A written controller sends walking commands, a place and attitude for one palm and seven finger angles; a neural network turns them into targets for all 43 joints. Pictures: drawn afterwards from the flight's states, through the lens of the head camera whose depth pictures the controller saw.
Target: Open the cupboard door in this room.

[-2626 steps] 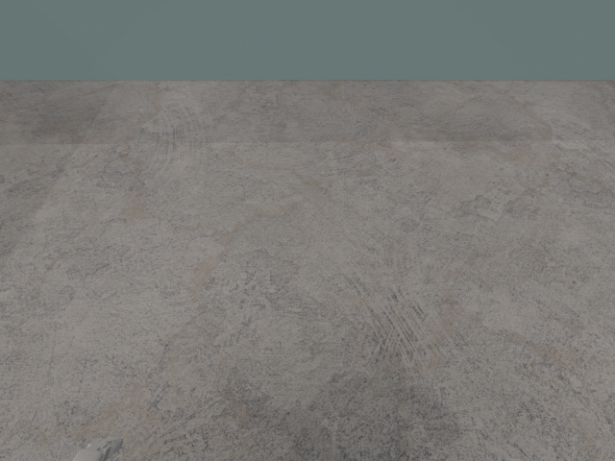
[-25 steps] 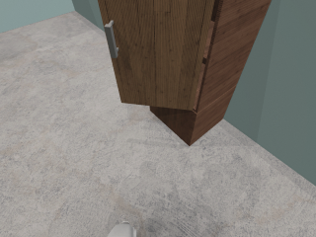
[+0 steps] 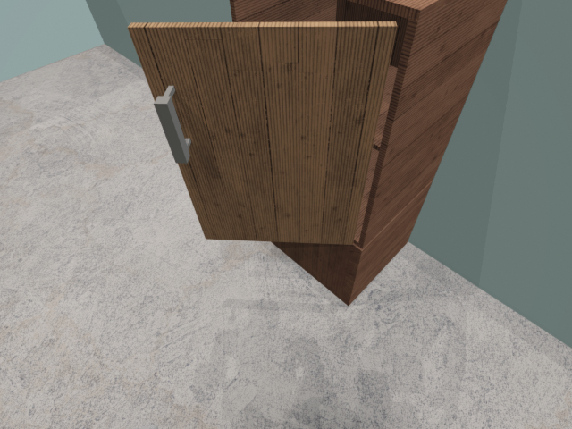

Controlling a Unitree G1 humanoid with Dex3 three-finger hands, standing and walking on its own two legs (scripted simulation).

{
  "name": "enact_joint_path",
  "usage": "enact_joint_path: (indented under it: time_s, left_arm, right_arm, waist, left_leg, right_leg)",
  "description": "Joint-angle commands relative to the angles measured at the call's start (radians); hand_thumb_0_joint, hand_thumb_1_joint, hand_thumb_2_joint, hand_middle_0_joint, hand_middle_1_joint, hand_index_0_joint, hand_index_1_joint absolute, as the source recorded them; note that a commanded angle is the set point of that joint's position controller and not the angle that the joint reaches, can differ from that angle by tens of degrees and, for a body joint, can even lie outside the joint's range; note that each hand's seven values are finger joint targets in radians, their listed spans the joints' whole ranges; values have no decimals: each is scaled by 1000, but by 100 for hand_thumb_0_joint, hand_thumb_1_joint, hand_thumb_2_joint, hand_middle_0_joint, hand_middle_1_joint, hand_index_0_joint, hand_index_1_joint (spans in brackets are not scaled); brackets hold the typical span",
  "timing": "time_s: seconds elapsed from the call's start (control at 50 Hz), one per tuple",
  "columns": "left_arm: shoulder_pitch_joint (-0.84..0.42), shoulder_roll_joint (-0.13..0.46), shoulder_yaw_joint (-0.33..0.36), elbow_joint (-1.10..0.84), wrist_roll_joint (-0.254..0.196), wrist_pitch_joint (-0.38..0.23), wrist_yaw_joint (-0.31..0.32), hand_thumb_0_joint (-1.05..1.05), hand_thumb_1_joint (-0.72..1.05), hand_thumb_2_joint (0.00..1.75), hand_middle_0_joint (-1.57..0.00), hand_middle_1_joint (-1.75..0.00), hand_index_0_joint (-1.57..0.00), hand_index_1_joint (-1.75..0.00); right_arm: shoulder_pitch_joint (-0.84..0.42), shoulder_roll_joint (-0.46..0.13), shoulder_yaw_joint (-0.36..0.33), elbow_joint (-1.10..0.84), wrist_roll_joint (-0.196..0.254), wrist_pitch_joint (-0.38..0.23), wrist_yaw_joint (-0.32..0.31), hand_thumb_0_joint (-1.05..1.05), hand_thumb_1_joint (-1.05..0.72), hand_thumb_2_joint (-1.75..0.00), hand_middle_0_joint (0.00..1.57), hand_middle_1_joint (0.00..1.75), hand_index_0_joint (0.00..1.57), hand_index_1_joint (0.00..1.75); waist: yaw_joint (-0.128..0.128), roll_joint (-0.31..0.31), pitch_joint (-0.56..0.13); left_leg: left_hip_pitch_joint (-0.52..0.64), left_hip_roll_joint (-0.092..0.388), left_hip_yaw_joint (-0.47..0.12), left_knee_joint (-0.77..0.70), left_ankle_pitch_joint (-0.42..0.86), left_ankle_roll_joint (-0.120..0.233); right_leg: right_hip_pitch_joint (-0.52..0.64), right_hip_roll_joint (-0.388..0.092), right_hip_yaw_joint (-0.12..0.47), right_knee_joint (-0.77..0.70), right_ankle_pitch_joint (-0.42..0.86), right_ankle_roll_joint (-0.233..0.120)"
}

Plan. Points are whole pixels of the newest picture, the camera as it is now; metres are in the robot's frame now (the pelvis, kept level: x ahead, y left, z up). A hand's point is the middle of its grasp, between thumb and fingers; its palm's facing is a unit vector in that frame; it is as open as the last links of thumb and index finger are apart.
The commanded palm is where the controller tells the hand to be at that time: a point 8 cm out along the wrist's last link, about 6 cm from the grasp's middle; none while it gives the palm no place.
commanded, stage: come to a stop and stand still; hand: left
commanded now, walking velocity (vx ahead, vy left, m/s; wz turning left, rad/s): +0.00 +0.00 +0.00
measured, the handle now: (176, 125) +0.62 +0.25 +0.07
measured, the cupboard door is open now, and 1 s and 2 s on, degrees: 41 41 41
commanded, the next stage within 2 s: look again from close up in 1.88 s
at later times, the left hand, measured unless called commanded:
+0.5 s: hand out of the picture +0.14 +0.22 -0.17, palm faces +0.05 -0.97 -0.23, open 7.3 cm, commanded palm none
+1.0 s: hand out of the picture +0.08 +0.16 -0.17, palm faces -0.01 -0.97 -0.22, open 7.3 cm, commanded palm none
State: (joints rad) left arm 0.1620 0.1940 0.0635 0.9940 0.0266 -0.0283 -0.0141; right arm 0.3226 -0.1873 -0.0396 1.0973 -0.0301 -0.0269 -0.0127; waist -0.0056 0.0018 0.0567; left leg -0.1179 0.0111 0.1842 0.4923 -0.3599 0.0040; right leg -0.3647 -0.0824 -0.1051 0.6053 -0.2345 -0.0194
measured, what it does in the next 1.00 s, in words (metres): steps on the spot: left foot, then right foot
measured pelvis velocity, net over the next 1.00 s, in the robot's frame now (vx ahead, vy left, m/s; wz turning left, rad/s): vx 0.03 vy -0.02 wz -0.02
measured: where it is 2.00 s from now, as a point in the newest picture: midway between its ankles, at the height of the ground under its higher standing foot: outside the picture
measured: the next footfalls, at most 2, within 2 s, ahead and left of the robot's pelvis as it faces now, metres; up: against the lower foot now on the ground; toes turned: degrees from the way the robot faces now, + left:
left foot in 0.32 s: +0.14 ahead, +0.12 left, +0.00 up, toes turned +4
right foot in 0.64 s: +0.06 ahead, -0.12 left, +0.00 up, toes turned -2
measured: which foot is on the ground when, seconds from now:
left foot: down 0.00-0.00, up 0.02-0.30, down 0.32-1.00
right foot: down 0.00-0.32, up 0.34-0.62, down 0.64-1.00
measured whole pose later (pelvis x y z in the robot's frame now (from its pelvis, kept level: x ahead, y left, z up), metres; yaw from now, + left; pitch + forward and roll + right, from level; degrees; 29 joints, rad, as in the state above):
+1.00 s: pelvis +0.03 -0.02 +0.00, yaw -1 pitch -1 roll +0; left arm 0.29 0.17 0.00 0.95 0.02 0.01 0.03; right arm 0.28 -0.17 -0.02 0.97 -0.02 0.04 -0.01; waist -0.01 0.01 0.02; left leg -0.36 0.01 0.07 0.61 -0.26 0.03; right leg -0.27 0.01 -0.02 0.63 -0.34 -0.03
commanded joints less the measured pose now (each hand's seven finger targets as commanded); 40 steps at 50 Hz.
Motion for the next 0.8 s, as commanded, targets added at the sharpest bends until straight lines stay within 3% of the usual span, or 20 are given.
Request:
enact_joint_path:
  time_s: [0.0, 0.04, 0.1, 0.2, 0.24, 0.26, 0.28, 0.3, 0.34, 0.4, 0.56, 0.58, 0.6, 0.62, 0.64, 0.68, 0.7, 0.74, 0.76, 0.78]
  left_arm:
    - [335, 213, 33, 58, -12, -23, 23, 0, 90, 90, -20, -30, -20, -30]
    - [167, 137, 9, 23, -12, -26, 37, 0, 90, 90, -20, -30, -20, -30]
    - [64, 100, -5, -1, -7, -21, 49, 0, 90, 90, -20, -30, -20, -30]
    - [75, 148, 21, 14, -10, 16, 59, 0, 90, 90, -20, -30, -20, -30]
    - [66, 147, 21, 11, -15, 29, 58, 0, 90, 90, -20, -30, -20, -30]
    - [64, 131, 18, 3, -16, 37, 58, 0, 90, 90, -20, -30, -20, -30]
    - [96, 85, 11, -15, -23, 46, 58, 0, 90, 90, -20, -30, -20, -30]
    - [110, 49, -2, -27, -24, 52, 66, 0, 90, 90, -20, -30, -20, -30]
    - [60, 52, 4, -34, -21, 71, 65, 0, 90, 90, -20, -30, -20, -30]
    - [64, 61, 15, -29, -22, 74, 57, 0, 90, 90, -20, -30, -20, -30]
    - [123, 48, 3, -48, -12, 62, 37, 0, 90, 90, -20, -30, -20, -30]
    - [225, 61, -19, -26, -15, 42, 66, 0, 90, 90, -20, -30, -20, -30]
    - [139, 146, -4, -102, 10, 29, 69, 0, 90, 90, -20, -30, -20, -30]
    - [128, 169, -9, -121, 14, 16, 69, 0, 90, 90, -20, -30, -20, -30]
    - [123, 186, -14, -143, 19, 14, 68, 0, 90, 90, -20, -30, -20, -30]
    - [87, 153, -2, -150, 9, -2, 79, 0, 90, 90, -20, -30, -20, -30]
    - [72, 130, -7, -159, 8, 3, 82, 0, 90, 90, -20, -30, -20, -30]
    - [64, 130, -14, -168, 1, 21, 77, 0, 90, 90, -20, -30, -20, -30]
    - [82, 98, -16, -169, -3, 30, 74, 0, 90, 90, -20, -30, -20, -30]
    - [125, 69, -24, -165, -13, 41, 72, 0, 90, 90, -20, -30, -20, -30]
  right_arm:
    - [-24, -81, -11, -85, 15, -9, 8, 0, -90, -90, 20, 30, 20, 30]
    - [-55, -67, -12, -69, 19, 4, -1, 0, -90, -90, 20, 30, 20, 30]
    - [2, -5, 7, -23, 27, 34, -4, 0, -90, -90, 20, 30, 20, 30]
    - [-6, -23, -8, -36, 22, 59, -9, 0, -90, -90, 20, 30, 20, 30]
    - [-12, -43, -18, -46, 18, 60, -10, 0, -90, -90, 20, 30, 20, 30]
    - [5, -68, -26, -48, 17, 55, -10, 0, -90, -90, 20, 30, 20, 30]
    - [13, -133, -34, -64, 10, 48, -14, 0, -90, -90, 20, 30, 20, 30]
    - [41, -180, -46, -68, 8, 49, -18, 0, -90, -90, 20, 30, 20, 30]
    - [2, -188, -46, -86, 1, 45, -40, 0, -90, -90, 20, 30, 20, 30]
    - [-85, -160, -40, -125, -4, 46, -48, 0, -90, -90, 20, 30, 20, 30]
    - [-114, -174, -53, -136, 4, 49, -31, 0, -90, -90, 20, 30, 20, 30]
    - [-182, -206, -70, -185, 35, 28, -33, 0, -90, -90, 20, 30, 20, 30]
    - [-127, -98, -48, -240, 30, 34, -4, 0, -90, -90, 20, 30, 20, 30]
    - [-140, -71, -36, -265, 14, 42, 9, 0, -90, -90, 20, 30, 20, 30]
    - [-113, -41, -37, -272, 17, 43, 17, 0, -90, -90, 20, 30, 20, 30]
    - [-112, -59, -30, -288, 18, 44, 14, 0, -90, -90, 20, 30, 20, 30]
    - [-108, -56, -26, -293, 20, 42, 8, 0, -90, -90, 20, 30, 20, 30]
    - [-32, -46, -18, -257, 19, 37, 4, 0, -90, -90, 20, 30, 20, 30]
    - [2, -85, -18, -241, 10, 25, 7, 0, -90, -90, 20, 30, 20, 30]
    - [-11, -131, -16, -246, 0, 24, 5, 0, -90, -90, 20, 30, 20, 30]
  waist:
    - [124, -286, -72]
    - [52, -222, -20]
    - [-2, -125, -83]
    - [10, -138, -101]
    - [-2, -146, -86]
    - [-8, -81, -108]
    - [1, 109, -130]
    - [-21, 221, -142]
    - [-29, 249, -128]
    - [-3, 145, -123]
    - [2, 173, -153]
    - [64, -7, -218]
    - [7, -268, -113]
    - [10, -154, -112]
    - [-17, -20, -135]
    - [-20, -271, -133]
    - [-29, -274, -109]
    - [-51, -130, -76]
    - [-47, 106, -41]
    - [-17, 248, -7]
  left_leg:
    - [-458, 1, -83, 519, -293, -10]
    - [-438, 57, -194, 570, -150, -21]
    - [-271, 46, -161, 381, -87, -45]
    - [-230, -5, -99, 139, 49, -62]
    - [-149, 9, -102, 4, 199, -51]
    - [-60, 76, -146, -41, 467, -26]
    - [7, 243, -318, -41, 869, 62]
    - [-2, 366, -400, -92, 1024, 165]
    - [-76, 394, -434, -103, 977, 238]
    - [-45, 332, -347, -72, 891, 215]
    - [-79, 276, -302, -66, 536, 150]
    - [23, 230, -204, 159, 611, 51]
    - [-298, 62, -105, 259, 63, 4]
    - [-344, 19, -119, 391, -113, -10]
    - [-334, -8, -119, 431, -100, -10]
    - [-390, 22, -147, 440, -79, 7]
    - [-337, 27, -148, 365, -59, 11]
    - [-100, 13, -130, 114, 105, 10]
    - [-61, 98, -244, 16, 209, 47]
    - [-148, 224, -410, -102, 185, 120]
  right_leg:
    - [425, -393, 564, -385, 35, -224]
    - [278, -332, 415, -363, 291, -196]
    - [227, -227, 138, -260, 757, -149]
    - [300, -189, 91, -151, 759, -120]
    - [238, -169, 84, -94, 656, -85]
    - [168, -124, 47, -37, 484, -40]
    - [64, -36, -4, 43, 181, 21]
    - [46, 51, -2, 219, -321, 33]
    - [-33, 70, 126, 510, -447, 28]
    - [-95, 71, 148, 567, -339, 43]
    - [118, 72, 53, 19, -177, 31]
    - [61, 25, 170, -262, 12, 25]
    - [131, -114, 325, -269, 239, -15]
    - [134, -182, 381, -219, 369, -109]
    - [147, -152, 318, -169, 450, -137]
    - [215, -125, 271, -103, 588, -149]
    - [169, -125, 235, -90, 559, -147]
    - [-12, -81, 206, -64, 214, -90]
    - [-79, -3, 159, 4, -24, -46]
    - [-76, 79, 85, 61, -240, 0]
